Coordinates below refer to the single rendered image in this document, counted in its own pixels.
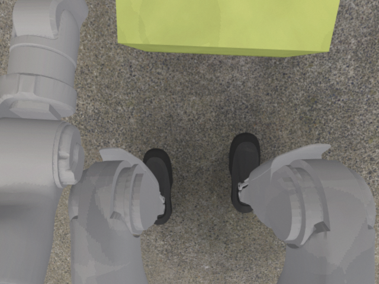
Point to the robot right thigh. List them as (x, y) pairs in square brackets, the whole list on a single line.
[(316, 206)]

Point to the carton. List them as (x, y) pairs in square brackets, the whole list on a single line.
[(265, 28)]

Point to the robot left forearm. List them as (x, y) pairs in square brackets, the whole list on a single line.
[(43, 58)]

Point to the robot left upper arm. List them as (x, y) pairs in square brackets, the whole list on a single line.
[(38, 158)]

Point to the right robot shin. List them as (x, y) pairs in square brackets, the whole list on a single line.
[(259, 178)]

